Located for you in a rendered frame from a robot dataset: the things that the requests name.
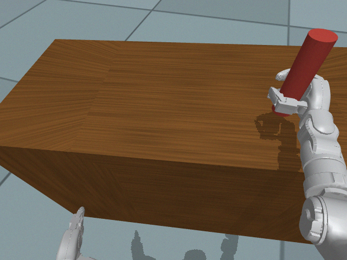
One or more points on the right robot arm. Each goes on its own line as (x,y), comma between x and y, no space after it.
(323,219)

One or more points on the right robot hand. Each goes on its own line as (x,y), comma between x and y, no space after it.
(317,96)

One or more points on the left robot hand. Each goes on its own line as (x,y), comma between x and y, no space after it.
(70,244)

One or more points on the can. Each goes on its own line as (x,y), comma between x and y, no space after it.
(312,54)

